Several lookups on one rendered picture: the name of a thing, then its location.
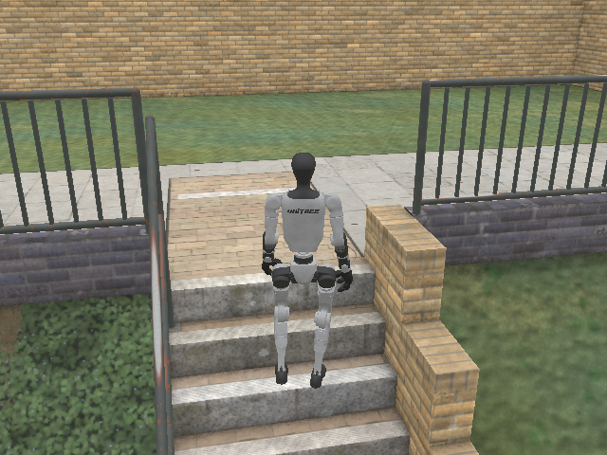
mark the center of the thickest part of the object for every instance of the robot left hand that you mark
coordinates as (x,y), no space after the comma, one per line
(265,266)

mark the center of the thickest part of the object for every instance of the right robot upper arm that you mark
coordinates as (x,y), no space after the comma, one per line
(333,202)

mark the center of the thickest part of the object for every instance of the left robot upper arm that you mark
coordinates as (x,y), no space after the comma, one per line
(274,202)

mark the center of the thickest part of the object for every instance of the left robot forearm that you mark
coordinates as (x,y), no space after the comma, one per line
(268,251)

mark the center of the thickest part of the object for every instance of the robot right foot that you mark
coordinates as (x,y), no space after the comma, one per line
(316,380)

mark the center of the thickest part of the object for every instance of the right robot forearm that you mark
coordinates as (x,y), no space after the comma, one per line
(343,256)

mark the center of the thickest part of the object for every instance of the left robot thigh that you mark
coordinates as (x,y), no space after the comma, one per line
(281,277)

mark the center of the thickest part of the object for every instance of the robot right hand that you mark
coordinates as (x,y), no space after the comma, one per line
(345,277)

